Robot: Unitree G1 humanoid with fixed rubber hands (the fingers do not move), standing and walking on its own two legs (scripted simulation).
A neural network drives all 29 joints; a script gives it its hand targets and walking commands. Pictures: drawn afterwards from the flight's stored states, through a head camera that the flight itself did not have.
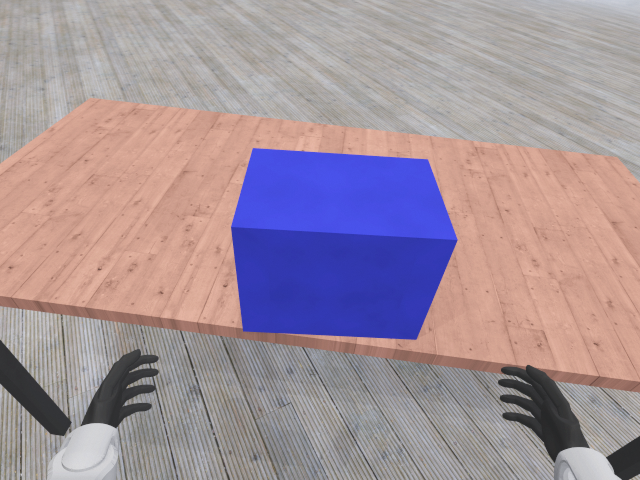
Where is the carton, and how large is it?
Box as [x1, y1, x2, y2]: [231, 148, 457, 339]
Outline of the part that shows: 253,148 231,225 243,330 416,339 457,240 427,159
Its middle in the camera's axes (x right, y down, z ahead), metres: +0.03 +0.01 +0.62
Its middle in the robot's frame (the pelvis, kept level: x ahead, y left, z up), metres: +0.45 -0.03 +0.06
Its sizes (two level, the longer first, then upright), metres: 0.276 0.189 0.217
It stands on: a table, 0.72 m high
